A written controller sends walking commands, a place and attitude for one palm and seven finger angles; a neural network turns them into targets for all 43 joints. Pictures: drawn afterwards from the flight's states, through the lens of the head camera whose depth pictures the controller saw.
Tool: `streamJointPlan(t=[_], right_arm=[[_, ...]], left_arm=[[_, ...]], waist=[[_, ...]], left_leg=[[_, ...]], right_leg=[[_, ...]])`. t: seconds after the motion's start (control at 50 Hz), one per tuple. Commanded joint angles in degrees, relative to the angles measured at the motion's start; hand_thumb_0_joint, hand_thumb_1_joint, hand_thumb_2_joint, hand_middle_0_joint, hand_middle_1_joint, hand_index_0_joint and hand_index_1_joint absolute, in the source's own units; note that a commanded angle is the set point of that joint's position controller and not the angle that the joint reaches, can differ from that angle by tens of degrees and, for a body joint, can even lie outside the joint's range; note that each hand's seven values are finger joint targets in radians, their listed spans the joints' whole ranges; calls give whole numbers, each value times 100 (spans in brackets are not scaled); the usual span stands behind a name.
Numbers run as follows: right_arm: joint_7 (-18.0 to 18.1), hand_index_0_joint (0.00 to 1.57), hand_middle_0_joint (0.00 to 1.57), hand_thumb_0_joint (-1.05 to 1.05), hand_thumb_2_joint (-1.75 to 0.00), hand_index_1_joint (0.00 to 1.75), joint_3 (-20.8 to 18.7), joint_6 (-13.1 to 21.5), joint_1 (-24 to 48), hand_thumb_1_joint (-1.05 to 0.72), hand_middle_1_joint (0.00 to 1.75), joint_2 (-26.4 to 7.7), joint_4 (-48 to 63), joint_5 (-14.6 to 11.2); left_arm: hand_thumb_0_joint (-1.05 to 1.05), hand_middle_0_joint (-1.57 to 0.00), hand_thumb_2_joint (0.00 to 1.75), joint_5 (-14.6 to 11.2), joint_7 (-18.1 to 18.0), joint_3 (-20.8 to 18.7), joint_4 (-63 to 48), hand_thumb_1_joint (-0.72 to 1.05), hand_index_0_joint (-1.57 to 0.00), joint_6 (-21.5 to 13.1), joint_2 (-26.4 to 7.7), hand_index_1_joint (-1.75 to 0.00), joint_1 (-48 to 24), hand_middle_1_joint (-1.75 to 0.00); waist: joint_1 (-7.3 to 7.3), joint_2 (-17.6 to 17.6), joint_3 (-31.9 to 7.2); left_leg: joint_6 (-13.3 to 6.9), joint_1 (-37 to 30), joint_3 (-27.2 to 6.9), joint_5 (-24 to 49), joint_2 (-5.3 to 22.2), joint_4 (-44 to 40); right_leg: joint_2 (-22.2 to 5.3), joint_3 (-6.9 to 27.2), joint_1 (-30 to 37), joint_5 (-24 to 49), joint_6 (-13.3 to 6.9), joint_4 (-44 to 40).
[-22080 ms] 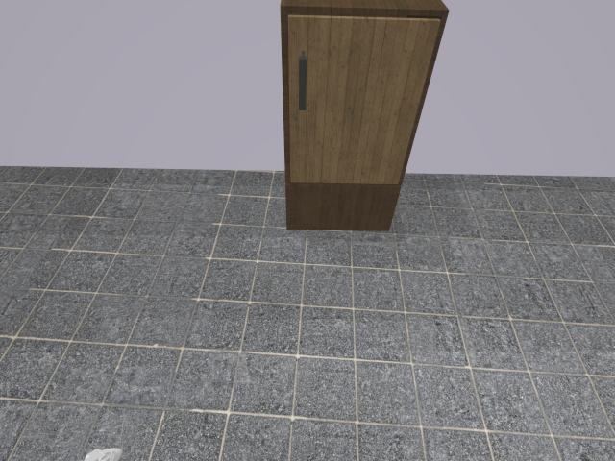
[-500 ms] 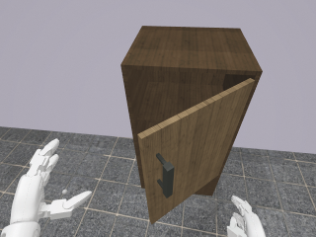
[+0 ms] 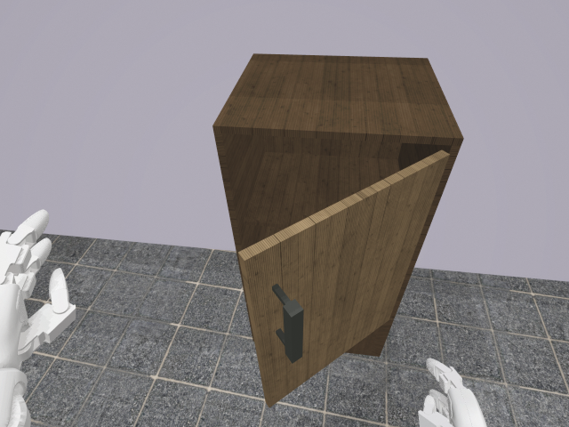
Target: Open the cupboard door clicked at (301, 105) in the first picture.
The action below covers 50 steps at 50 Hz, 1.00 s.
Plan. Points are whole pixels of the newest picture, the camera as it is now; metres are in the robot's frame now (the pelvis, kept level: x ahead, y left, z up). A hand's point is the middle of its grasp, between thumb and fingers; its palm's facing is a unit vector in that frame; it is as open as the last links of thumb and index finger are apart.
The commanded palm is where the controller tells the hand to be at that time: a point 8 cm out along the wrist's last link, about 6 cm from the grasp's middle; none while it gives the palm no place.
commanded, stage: draw the hand back to the body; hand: left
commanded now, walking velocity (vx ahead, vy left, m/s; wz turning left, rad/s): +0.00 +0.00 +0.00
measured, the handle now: (286, 324) +0.30 +0.04 -0.05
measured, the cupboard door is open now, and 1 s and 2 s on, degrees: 42 42 42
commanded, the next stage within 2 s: step back with the hand held close in 0.18 s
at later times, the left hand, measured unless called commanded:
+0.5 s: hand (71, 314) +0.18 +0.25 +0.16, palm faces +0.40 -0.79 -0.46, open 7.4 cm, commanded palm +0.12 +0.29 +0.18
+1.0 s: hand out of the picture +0.11 +0.29 +0.16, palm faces +0.40 -0.77 -0.50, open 7.4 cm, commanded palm +0.05 +0.33 +0.18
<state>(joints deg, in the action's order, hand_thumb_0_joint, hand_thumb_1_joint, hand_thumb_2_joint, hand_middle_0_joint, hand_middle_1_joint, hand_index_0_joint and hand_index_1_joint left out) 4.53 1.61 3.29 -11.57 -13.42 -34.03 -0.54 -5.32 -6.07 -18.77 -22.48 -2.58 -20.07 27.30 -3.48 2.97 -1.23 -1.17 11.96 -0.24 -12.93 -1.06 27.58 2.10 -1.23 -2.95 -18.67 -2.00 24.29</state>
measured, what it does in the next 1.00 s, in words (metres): shifts its weight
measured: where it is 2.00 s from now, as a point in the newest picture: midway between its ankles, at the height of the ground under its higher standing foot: outside the picture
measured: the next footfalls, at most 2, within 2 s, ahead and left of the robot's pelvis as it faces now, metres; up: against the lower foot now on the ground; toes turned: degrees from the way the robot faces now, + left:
right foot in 1.68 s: -0.32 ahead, -0.09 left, +0.00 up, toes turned -2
left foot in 1.86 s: -0.13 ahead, +0.11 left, +0.00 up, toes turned -2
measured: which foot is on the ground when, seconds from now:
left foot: down 0.00-1.00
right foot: down 0.00-1.00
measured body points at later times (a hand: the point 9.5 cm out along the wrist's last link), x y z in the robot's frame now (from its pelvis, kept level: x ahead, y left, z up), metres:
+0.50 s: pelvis -0.02 -0.01 +0.00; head -0.02 -0.03 +0.45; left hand +0.15 +0.29 +0.18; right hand +0.17 -0.24 -0.08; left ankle +0.02 +0.11 -0.74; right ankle -0.06 -0.10 -0.74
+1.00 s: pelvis -0.09 +0.03 -0.01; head -0.07 +0.03 +0.44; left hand +0.08 +0.33 +0.18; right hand +0.09 -0.22 -0.08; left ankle +0.02 +0.11 -0.74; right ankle -0.06 -0.09 -0.74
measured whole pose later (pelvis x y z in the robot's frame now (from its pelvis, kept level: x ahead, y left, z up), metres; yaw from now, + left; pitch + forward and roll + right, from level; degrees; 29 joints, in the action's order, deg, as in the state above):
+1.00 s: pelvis -0.09 +0.03 -0.01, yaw +1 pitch -1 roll -3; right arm 5.5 -0.2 0.5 -11.1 -12.5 -31.8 0.0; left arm -2.8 -8.7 -24.0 -29.2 -9.6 -24.8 32.9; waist 0.5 2.3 2.8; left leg -2.9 22.9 -1.0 -6.5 -0.5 29.2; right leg 3.5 -1.0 -14.8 -15.2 0.0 28.6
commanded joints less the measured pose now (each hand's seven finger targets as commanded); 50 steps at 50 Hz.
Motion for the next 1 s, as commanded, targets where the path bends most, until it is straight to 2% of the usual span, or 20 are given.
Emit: streamJointPlan(t=[0.0,0.14,0.2,0.26,0.28,0.3,0.32,0.34,0.36,0.4,0.44,0.5,0.56,0.62,0.66,0.72,0.78,0.86,0.94,0.98], right_arm=[[86,20,20,0,-90,30,-217,359,846,-90,30,-598,930,1],[96,20,20,0,-90,30,-220,409,830,-90,30,-540,846,-1],[95,20,20,0,-90,30,-256,396,874,-90,30,-565,814,-6],[94,20,20,0,-90,30,-250,378,887,-90,30,-548,824,-5],[102,20,20,0,-90,30,-240,401,925,-90,30,-567,843,-13],[93,20,20,0,-90,30,-194,304,688,-90,30,-577,959,-39],[83,20,20,0,-90,30,-273,228,757,-90,30,-593,794,18],[58,20,20,0,-90,30,-316,153,734,-90,30,-623,832,28],[33,20,20,0,-90,30,-338,78,737,-90,30,-650,883,27],[30,20,20,0,-90,30,-378,-23,735,-90,30,-671,929,29],[23,20,20,0,-90,30,-384,-114,739,-90,30,-661,986,4],[69,20,20,0,-90,30,-405,-217,781,-90,30,-649,1025,-7],[90,20,20,0,-90,30,-419,-280,804,-90,30,-609,1090,-37],[110,20,20,0,-90,30,-435,-289,797,-90,30,-622,1120,-47],[100,20,20,0,-90,30,-448,-293,795,-90,30,-613,1121,-53],[109,20,20,0,-90,30,-459,-272,784,-90,30,-642,1133,-47],[107,20,20,0,-90,30,-463,-226,754,-90,30,-670,1118,-39],[141,20,20,0,-90,30,-441,-107,721,-90,30,-701,1109,0],[168,20,20,0,-90,30,-447,48,726,-90,30,-789,1154,74],[144,20,20,0,-90,30,-474,111,697,-90,30,-747,1173,80]], left_arm=[[0,-20,90,43,-102,-782,-1446,90,-20,-421,-1310,-30,-516,-30],[0,-20,90,16,-89,-700,-1250,90,-20,-457,-1137,-30,-401,-30],[0,-20,90,-1,-54,-666,-1044,90,-20,-444,-1080,-30,-346,-30],[0,-20,90,0,-39,-630,-1091,90,-20,-475,-1070,-30,-445,-30],[0,-20,90,-1,-56,-691,-1418,90,-20,-524,-1253,-30,-903,-30],[0,-20,90,135,-172,-1646,-1600,90,-20,-852,-2263,-30,-1858,-30],[0,-20,90,113,-87,-1071,-1035,90,-20,-848,-1466,-30,-958,-30],[0,-20,90,131,-47,-949,-803,90,-20,-813,-1294,-30,-387,-30],[0,-20,90,136,-24,-814,-940,90,-20,-812,-1164,-30,-184,-30],[0,-20,90,140,-34,-849,-1150,90,-20,-824,-1178,-30,82,-30],[0,-20,90,139,-78,-913,-1301,90,-20,-798,-1244,-30,192,-30],[0,-20,90,124,-162,-1142,-1508,90,-20,-781,-1525,-30,203,-30],[0,-20,90,96,-214,-1202,-1500,90,-20,-750,-1539,-30,304,-30],[0,-20,90,84,-269,-1221,-1633,90,-20,-766,-1558,-30,396,-30],[0,-20,90,72,-294,-1233,-1580,90,-20,-762,-1532,-30,518,-30],[0,-20,90,77,-326,-1186,-1679,90,-20,-782,-1499,-30,559,-30],[0,-20,90,95,-361,-1183,-1725,90,-20,-847,-1497,-30,517,-30],[0,-20,90,163,-418,-1235,-1809,90,-20,-979,-1499,-30,511,-30],[0,-20,90,308,-420,-1370,-1847,90,-20,-1078,-1445,-30,387,-30],[0,-20,90,320,-395,-1417,-1918,90,-20,-1091,-1440,-30,362,-30]], waist=[[-30,98,-375],[0,131,-220],[-8,-141,-122],[4,-98,-101],[19,6,-194],[249,171,481],[298,-232,410],[282,-376,206],[297,-254,69],[286,33,-323],[301,53,-531],[299,-94,-676],[313,-191,-634],[322,60,-649],[329,-74,-607],[354,52,-500],[399,-11,-276],[406,256,-42],[337,867,-50],[297,878,-231]], left_leg=[[-70,-880,-72,1159,116,-297],[-71,-927,-39,1161,100,-327],[-86,-949,-16,1125,113,-341],[-94,-970,-8,1066,109,-367],[-100,-1016,-3,992,88,-356],[-153,-772,-91,604,149,-197],[-162,-721,-198,777,173,10],[-171,-849,-165,1047,196,7],[-174,-856,-154,1277,219,-33],[-175,-942,-125,1725,273,-82],[-164,-942,-122,2035,331,-90],[-134,-798,-154,2217,383,-98],[-116,-659,-158,2151,419,-76],[-97,-463,-193,1989,423,-99],[-95,-317,-220,1744,444,-115],[-67,-34,-271,1249,449,-204],[-47,249,-369,200,428,-302],[-102,801,-719,-973,566,-731],[-347,2341,-1312,-2571,976,-1690],[-414,2624,-1452,-2673,1033,-1804]], right_leg=[[-164,71,-660,1707,103,-587],[-174,79,-674,1765,132,-636],[-155,98,-734,1742,156,-751],[-171,119,-744,1662,169,-766],[-190,154,-761,1579,172,-813],[-443,408,-1287,1663,238,-1206],[-525,382,-1358,1811,301,-1127],[-508,300,-1284,2039,356,-1021],[-491,238,-1188,2209,401,-899],[-481,177,-980,2427,434,-674],[-451,194,-899,2518,430,-550],[-473,170,-762,2667,380,-400],[-454,235,-841,2578,360,-363],[-459,271,-815,2389,315,-285],[-456,320,-875,2195,313,-305],[-450,355,-917,1797,267,-313],[-436,422,-1176,884,197,-496],[-242,370,-1171,-164,183,-408],[178,222,58,-127,236,687],[283,177,390,97,187,1088]])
